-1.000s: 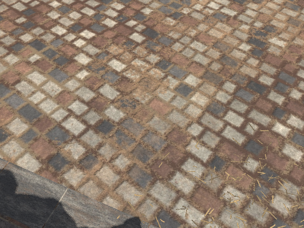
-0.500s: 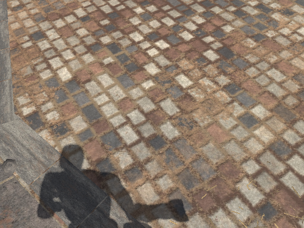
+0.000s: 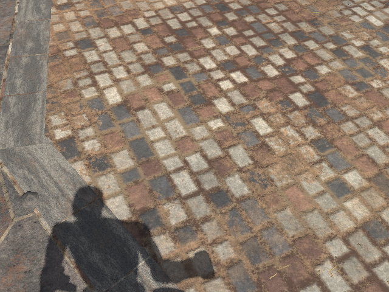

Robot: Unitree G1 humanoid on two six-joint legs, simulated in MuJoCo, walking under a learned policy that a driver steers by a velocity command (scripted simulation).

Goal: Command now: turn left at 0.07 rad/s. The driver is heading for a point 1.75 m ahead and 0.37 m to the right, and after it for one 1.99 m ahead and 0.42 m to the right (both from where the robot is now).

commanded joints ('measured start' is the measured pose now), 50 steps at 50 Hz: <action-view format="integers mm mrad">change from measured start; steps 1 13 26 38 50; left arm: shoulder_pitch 13 16 39 65 215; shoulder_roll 50 67 41 -21 37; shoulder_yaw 8 6 -4 -8 -14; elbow -41 25 100 99 149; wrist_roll -5 8 5 -32 7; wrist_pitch -14 -35 -31 -112 -74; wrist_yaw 0 -3 6 -23 -7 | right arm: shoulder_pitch -37 1 45 113 -137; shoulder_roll -142 -120 -119 -184 -17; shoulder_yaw -36 -40 -40 -64 -20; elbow -33 70 203 237 125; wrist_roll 11 7 13 46 35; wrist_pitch -9 -1 -4 -64 -87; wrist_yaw -5 -12 -24 -9 31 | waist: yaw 5 -9 -11 4 18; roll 165 14 47 197 -70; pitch -70 -4 15 109 49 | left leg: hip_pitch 62 18 20 -99 -336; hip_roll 219 69 65 280 51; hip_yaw -182 -58 -46 -409 96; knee -81 -39 -44 -250 267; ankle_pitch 418 95 106 -501 75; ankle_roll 156 4 -12 182 -31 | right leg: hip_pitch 72 105 101 20 277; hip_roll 8 -5 16 62 -95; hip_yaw -17 13 -2 -51 34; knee -190 -295 -296 -107 -456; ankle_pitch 130 261 248 -24 905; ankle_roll -7 -73 -82 -187 -227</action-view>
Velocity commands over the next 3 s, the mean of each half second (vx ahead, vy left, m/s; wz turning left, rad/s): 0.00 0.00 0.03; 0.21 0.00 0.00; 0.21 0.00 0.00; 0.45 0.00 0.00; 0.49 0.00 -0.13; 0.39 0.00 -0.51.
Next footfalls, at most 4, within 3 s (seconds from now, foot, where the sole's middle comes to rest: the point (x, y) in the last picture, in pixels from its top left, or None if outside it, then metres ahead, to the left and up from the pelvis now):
0.06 right None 0.03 -0.15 -0.78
1.14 left None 0.30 0.07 -0.78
1.58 right None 0.28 -0.16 -0.78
2.08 left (171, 259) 0.61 0.09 -0.78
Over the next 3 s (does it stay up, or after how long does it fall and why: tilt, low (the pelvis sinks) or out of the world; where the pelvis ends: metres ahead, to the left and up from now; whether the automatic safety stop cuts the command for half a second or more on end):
stays up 0.95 -0.08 0.00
